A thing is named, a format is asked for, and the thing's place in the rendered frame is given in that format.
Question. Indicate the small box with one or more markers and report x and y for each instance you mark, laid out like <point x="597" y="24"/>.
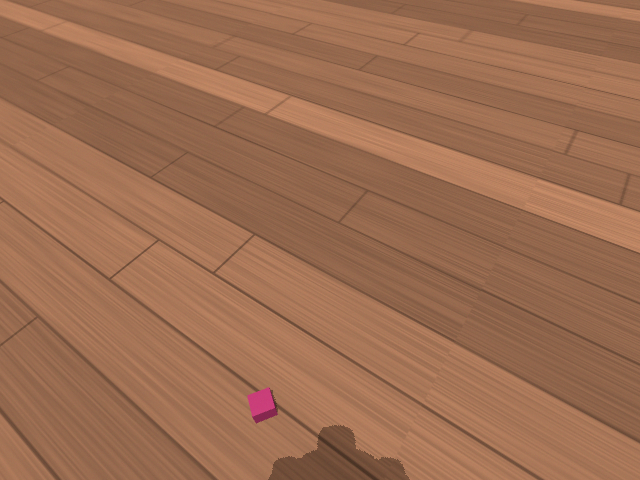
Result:
<point x="262" y="405"/>

